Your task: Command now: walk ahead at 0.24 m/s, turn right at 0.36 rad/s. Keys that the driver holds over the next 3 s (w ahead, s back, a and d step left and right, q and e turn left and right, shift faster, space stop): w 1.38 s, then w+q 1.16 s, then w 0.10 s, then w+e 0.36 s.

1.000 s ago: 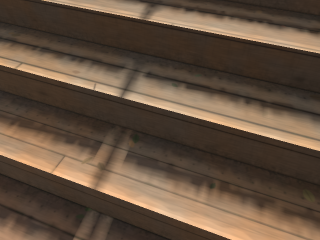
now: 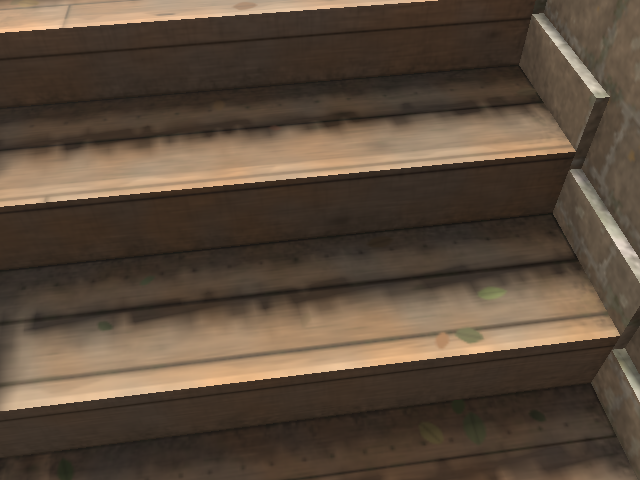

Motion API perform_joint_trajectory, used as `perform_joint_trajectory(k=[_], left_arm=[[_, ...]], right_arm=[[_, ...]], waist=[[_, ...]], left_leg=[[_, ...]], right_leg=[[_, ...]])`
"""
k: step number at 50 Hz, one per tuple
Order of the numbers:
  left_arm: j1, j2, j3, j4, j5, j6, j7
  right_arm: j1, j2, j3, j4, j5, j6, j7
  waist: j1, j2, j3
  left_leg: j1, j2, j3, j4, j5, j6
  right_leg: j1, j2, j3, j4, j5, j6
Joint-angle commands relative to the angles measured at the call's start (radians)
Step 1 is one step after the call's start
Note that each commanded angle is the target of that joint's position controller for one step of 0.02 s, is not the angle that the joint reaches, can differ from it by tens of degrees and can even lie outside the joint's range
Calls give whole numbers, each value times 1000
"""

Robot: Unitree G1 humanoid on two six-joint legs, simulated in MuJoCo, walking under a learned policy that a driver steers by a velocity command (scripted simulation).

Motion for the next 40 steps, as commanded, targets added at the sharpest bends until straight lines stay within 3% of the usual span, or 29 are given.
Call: perform_joint_trajectory(k=[1,4,5,6,7,9,11,15,17,19,21,23,24,25,26,27,28,29,30,31,32,33,34,35,36,37,38,39,40], left_arm=[[56,118,38,-43,2,-3,-2],[52,90,32,-22,22,48,-6],[18,30,19,-38,24,43,-13],[-94,3,10,-89,59,40,-15],[-173,37,21,-74,57,21,-1],[-71,29,26,4,49,18,22],[-99,35,35,9,60,28,17],[-184,-91,-24,3,49,33,-14],[-269,-108,-45,-37,38,24,-20],[-344,-102,-55,-74,34,41,-40],[-509,-87,-58,-148,18,90,-40],[-682,-130,-79,-216,33,147,-36],[-606,-115,-68,-195,35,155,-50],[-591,-104,-66,-204,27,166,-71],[-158,-99,-50,-24,5,133,21],[18,-93,-36,33,-36,116,56],[145,-56,-13,73,-31,98,68],[207,54,34,109,36,81,70],[243,165,78,170,60,98,78],[412,45,10,129,119,132,-1],[355,35,19,228,91,98,-16],[232,-18,16,244,68,78,-27],[151,-96,-12,266,62,69,-39],[164,-102,25,360,21,42,43],[9,-216,-56,317,92,45,-30],[15,-200,-44,301,91,37,-54],[183,-142,-7,413,28,-3,30],[101,-162,-33,351,124,17,-29],[94,-153,-31,348,145,24,-40]], right_arm=[[-49,-33,5,-100,20,-30,12],[23,-32,1,-89,17,-86,17],[122,-87,-17,-61,9,-103,3],[233,-167,-48,-30,-13,-103,-11],[269,-142,-44,11,-26,-106,-11],[227,-46,-5,50,-27,-89,14],[271,60,41,112,-5,-65,34],[566,91,60,333,-71,-39,53],[532,129,77,379,-113,-41,68],[501,147,90,406,-114,-50,57],[615,141,101,475,-89,-50,62],[592,145,115,498,-61,-46,111],[473,98,111,455,-23,-71,121],[532,17,101,468,-8,-96,131],[525,-82,33,437,135,-107,1],[584,-152,28,460,143,-120,-50],[516,-172,14,457,144,-126,-65],[510,-113,16,420,111,-144,-68],[497,12,11,336,112,-149,-30],[457,43,12,453,-8,-83,132],[367,80,-8,406,4,-81,157],[270,83,-3,366,5,-84,134],[216,108,12,311,-1,-73,108],[151,141,20,151,4,-83,19],[191,139,46,256,32,-11,62],[196,127,39,257,23,20,76],[119,214,57,145,19,-20,5],[62,193,82,187,49,4,63],[21,165,75,157,42,1,76]], waist=[[70,-139,15],[1,-26,-19],[-47,74,-18],[-122,266,-42],[-157,83,21],[-83,36,74],[-71,52,45],[-112,122,117],[-80,41,147],[-43,85,140],[-92,60,148],[-84,102,131],[7,153,126],[22,209,35],[60,16,45],[134,128,-24],[216,207,-71],[221,339,-134],[168,-98,-204],[279,-149,-285],[176,-92,55],[105,97,40],[39,151,-8],[-83,106,31],[-80,127,-3],[-102,90,56],[-118,102,134],[-100,-38,68],[-120,-14,90]], left_leg=[[18,8,-10,-300,-86,43],[375,46,-35,-510,46,142],[578,186,-263,-537,27,303],[798,333,-713,-686,-96,521],[802,381,-778,-711,-129,536],[656,270,-487,-676,-80,414],[593,236,-330,-669,106,388],[720,255,-320,-627,229,403],[616,223,-222,-686,168,351],[438,186,-157,-772,201,320],[375,189,-152,-865,249,309],[239,248,-120,-1027,541,326],[160,213,-19,-976,1076,328],[156,233,-6,-916,1567,369],[398,195,38,-768,1786,241],[488,247,-34,-561,1964,228],[539,259,-49,-338,1899,204],[397,189,-69,-64,1503,218],[-20,-80,-45,447,443,155],[-144,-105,-409,905,511,240],[-385,-112,-386,1083,524,277],[-436,-104,-332,1119,461,311],[-479,-90,-322,1118,435,366],[-398,-55,-186,1125,183,263],[-558,-9,-276,1148,443,393],[-552,31,-223,1146,376,393],[-493,-7,-202,1089,207,274],[-653,28,-127,1315,200,395],[-696,30,-99,1278,179,411]], right_leg=[[211,-274,375,-226,-324,-222],[28,-218,329,-84,-283,-179],[-254,-107,177,128,-211,-89],[-612,16,30,389,-277,25],[-809,2,52,796,-213,52],[-895,-24,60,1110,74,24],[-856,-53,-4,1160,149,-15],[-1318,-39,-38,1712,32,-158],[-1315,-91,-80,1592,87,-221],[-1175,-148,-201,1475,169,-235],[-1112,-179,-291,1226,276,-200],[-798,-205,-376,1010,148,-149],[-535,-152,-450,899,99,-123],[-333,-83,-509,903,112,-91],[-176,-18,-557,728,-238,-91],[-36,-1,-502,589,-269,-85],[101,-29,-386,385,-147,-92],[295,-137,-75,281,-239,-132],[497,-457,529,-42,43,-315],[356,-425,843,-276,-350,-336],[178,-384,656,-267,-425,-309],[108,-390,540,-229,-285,-335],[106,-396,414,-229,-165,-320],[97,-382,228,-251,-170,-194],[6,-387,175,-263,-56,-196],[-52,-377,82,-314,1,-192],[-71,-354,-42,-305,8,-112],[-92,-302,-50,-329,46,-161],[-92,-280,-121,-346,19,-151]])
Next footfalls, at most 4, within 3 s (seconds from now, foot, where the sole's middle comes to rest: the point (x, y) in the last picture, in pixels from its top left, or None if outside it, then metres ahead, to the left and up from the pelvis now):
0.08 left None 0.04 0.13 -0.76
0.56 right None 0.44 -0.06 -0.60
1.02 left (260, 309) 0.72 0.15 -0.43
1.54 right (381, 131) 1.03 -0.08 -0.27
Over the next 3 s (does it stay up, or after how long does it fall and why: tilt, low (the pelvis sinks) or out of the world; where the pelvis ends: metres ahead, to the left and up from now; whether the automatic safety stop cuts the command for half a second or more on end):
stays up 1.66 0.23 0.83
